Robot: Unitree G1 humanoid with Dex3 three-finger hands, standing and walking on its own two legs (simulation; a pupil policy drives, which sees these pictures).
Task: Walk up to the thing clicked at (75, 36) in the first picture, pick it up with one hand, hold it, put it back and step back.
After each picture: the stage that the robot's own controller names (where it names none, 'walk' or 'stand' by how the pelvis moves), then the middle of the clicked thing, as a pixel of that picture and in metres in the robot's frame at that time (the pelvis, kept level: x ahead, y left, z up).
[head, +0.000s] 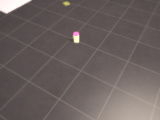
stand; (76, 37) +1.48 +0.09 -0.72
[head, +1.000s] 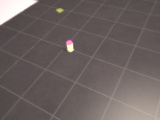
walk; (69, 46) +1.34 +0.27 -0.72
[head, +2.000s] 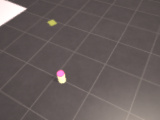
walk; (61, 76) +0.85 +0.27 -0.71
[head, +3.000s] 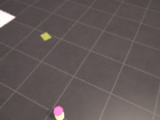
walk; (59, 113) +0.47 +0.19 -0.69
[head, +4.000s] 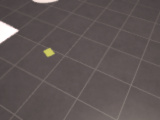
stand; out of the picture +0.29 +0.17 -0.71
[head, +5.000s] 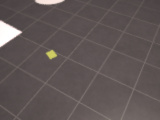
stand; out of the picture +0.28 +0.16 -0.72
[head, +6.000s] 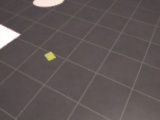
stand; out of the picture +0.28 +0.17 -0.72
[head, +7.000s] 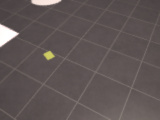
stand; out of the picture +0.27 +0.17 -0.73
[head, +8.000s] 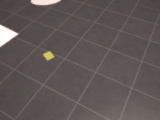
stand; out of the picture +0.26 +0.17 -0.73
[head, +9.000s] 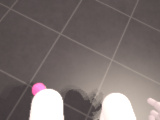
go down; (40, 91) +0.33 +0.21 -0.43
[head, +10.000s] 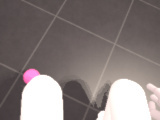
go down; (33, 79) +0.35 +0.23 -0.30
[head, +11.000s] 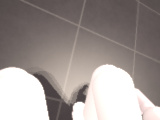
close in; out of the picture +0.31 +0.26 -0.22
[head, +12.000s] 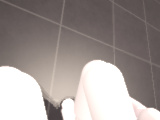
close; out of the picture +0.33 +0.26 -0.21
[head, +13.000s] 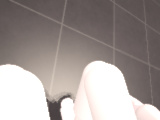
lift; out of the picture +0.32 +0.27 -0.21
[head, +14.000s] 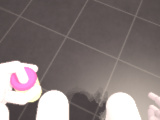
lift; (27, 85) +0.31 +0.20 -0.03
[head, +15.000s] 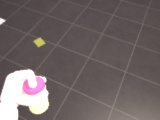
hold; (36, 95) +0.30 +0.17 -0.01
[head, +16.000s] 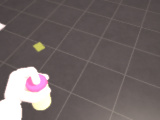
hold; (39, 92) +0.32 +0.17 -0.01
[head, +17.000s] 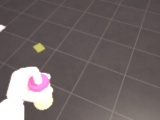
crouch; (41, 92) +0.32 +0.16 +0.00
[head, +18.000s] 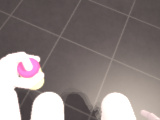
crouch; (31, 74) +0.36 +0.19 -0.09
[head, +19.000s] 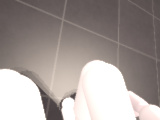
lower; out of the picture +0.36 +0.29 -0.21
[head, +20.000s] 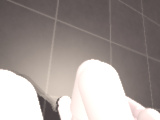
lower; out of the picture +0.36 +0.28 -0.21
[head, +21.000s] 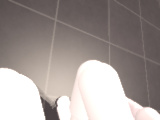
lower; out of the picture +0.36 +0.28 -0.22
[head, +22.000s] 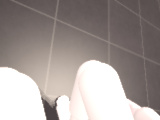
lower; out of the picture +0.36 +0.28 -0.22
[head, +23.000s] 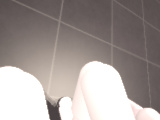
loosen; out of the picture +0.34 +0.26 -0.22
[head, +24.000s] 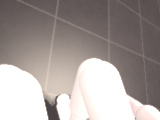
withdraw; out of the picture +0.33 +0.25 -0.22
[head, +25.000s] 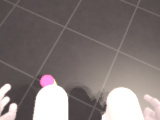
walk; (48, 83) +0.37 +0.20 -0.40
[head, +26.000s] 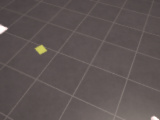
stand; out of the picture +0.29 +0.16 -0.66
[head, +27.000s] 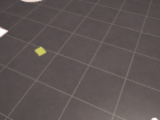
stand; out of the picture +0.31 +0.17 -0.67
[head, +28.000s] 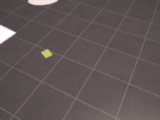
stand; out of the picture +0.31 +0.15 -0.71
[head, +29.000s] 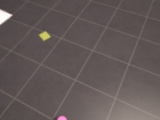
walk; out of the picture +0.35 +0.17 -0.69
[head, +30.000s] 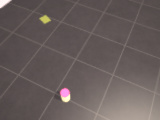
walk; (65, 95) +0.53 +0.13 -0.69
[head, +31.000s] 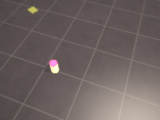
walk; (54, 66) +0.83 +0.28 -0.69
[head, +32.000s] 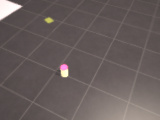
stand; (64, 70) +0.93 +0.19 -0.72
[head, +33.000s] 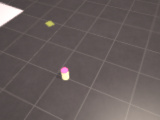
stand; (65, 73) +0.92 +0.20 -0.73
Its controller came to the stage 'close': yes
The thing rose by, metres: 0.71
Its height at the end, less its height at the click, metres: +0.00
